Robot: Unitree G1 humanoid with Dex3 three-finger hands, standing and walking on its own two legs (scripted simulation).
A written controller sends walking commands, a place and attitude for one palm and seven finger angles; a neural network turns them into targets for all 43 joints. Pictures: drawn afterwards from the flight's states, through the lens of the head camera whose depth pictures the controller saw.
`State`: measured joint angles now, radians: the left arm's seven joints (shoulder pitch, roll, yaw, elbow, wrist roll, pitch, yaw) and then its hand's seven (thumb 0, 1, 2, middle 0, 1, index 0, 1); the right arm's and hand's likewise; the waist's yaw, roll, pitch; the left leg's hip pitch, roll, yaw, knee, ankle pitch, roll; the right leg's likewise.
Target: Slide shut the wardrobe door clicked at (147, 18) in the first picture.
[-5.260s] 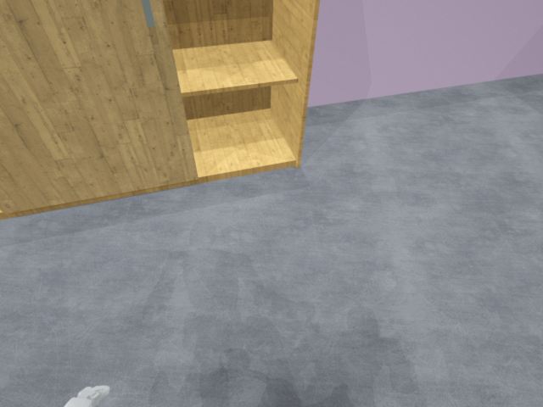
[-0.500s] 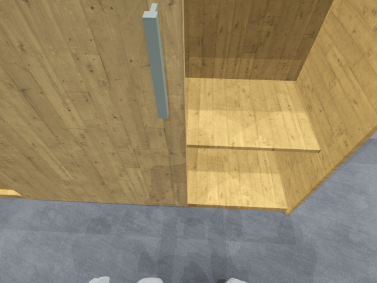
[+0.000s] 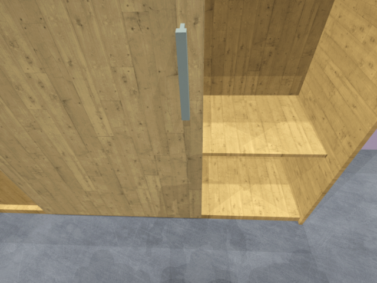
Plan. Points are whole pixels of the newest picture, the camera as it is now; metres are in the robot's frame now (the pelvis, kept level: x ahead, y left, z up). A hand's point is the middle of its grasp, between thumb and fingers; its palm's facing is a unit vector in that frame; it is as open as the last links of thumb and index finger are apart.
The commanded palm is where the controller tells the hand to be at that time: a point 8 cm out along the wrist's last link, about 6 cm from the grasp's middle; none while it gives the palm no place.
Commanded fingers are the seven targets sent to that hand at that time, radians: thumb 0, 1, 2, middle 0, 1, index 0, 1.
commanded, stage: come to a stop and stand still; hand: left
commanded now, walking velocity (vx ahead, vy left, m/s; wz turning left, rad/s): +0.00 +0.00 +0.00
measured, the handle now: (184, 76) +0.56 +0.04 +0.17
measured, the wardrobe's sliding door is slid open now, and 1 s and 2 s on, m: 0.53 0.53 0.53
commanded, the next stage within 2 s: look again from close up in 1.38 s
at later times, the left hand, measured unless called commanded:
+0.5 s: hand out of the picture +0.00 +0.15 -0.17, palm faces +0.06 -0.98 -0.19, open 7.4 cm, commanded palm none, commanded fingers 0.00 0.90 0.90 -0.20 -0.30 -0.20 -0.30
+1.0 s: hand out of the picture +0.05 +0.14 -0.16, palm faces +0.05 -0.98 -0.20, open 7.3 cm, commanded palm none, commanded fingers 0.00 0.90 0.90 -0.20 -0.30 -0.20 -0.30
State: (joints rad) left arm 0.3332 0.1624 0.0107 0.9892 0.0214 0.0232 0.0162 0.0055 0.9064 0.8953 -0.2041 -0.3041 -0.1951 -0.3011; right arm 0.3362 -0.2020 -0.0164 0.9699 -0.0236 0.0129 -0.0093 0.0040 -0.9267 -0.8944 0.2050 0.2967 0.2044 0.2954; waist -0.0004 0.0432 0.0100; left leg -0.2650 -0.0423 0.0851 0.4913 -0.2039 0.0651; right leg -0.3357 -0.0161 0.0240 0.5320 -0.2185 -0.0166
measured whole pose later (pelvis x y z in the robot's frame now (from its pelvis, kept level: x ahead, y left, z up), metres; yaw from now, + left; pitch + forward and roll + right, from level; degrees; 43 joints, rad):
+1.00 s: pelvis +0.06 -0.03 +0.01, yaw +1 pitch +0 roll +1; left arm 0.30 0.14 -0.01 1.10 0.01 -0.03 0.03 0.01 0.92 0.90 -0.20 -0.30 -0.20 -0.30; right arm 0.32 -0.14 0.01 1.11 -0.01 -0.04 -0.03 0.01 -0.91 -0.89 0.20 0.30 0.20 0.30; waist -0.01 0.01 0.01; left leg -0.18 -0.01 0.04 0.41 -0.24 0.01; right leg -0.24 0.04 0.02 0.43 -0.20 -0.03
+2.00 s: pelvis +0.08 -0.05 +0.01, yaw +1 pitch +0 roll +0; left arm 0.30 0.15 -0.01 1.11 0.00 -0.03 0.03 0.00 0.91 0.90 -0.20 -0.30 -0.20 -0.30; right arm 0.31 -0.15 0.02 1.15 -0.01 -0.03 -0.03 0.01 -0.91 -0.89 0.20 0.30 0.20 0.30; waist 0.00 0.01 0.01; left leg -0.11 0.02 0.03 0.37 -0.25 -0.02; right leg -0.17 0.07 0.01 0.40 -0.22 -0.07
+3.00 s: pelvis +0.05 -0.03 -0.05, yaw +5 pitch +8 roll -1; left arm 0.56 0.20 0.10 -0.05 -0.21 -0.36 -0.23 0.01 0.52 0.73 -0.24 -0.55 -0.23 -0.55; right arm 0.15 -0.27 -0.05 0.43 0.01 -0.24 -0.03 0.01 -0.91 -0.90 0.20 0.30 0.20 0.30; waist 0.05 -0.03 -0.09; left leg -0.62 -0.03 -0.03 0.97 -0.48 0.02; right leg -0.64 0.01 -0.06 0.94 -0.44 -0.03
